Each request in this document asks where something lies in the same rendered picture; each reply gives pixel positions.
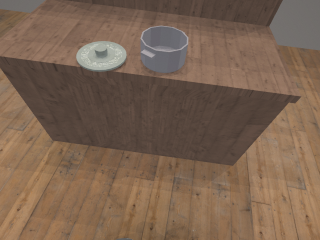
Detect knob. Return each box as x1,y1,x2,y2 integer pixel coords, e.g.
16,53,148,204
94,44,108,56

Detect table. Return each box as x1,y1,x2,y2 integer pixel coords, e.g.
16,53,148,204
0,0,302,166

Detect lid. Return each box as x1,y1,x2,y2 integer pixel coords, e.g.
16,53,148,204
76,41,127,72

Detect pot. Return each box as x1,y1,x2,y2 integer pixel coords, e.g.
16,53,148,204
140,25,189,73

